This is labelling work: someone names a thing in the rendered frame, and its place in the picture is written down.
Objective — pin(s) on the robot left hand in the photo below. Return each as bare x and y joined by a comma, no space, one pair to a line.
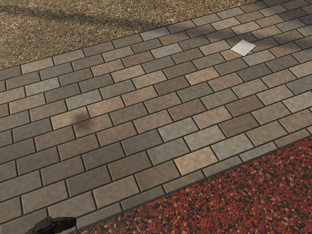
55,225

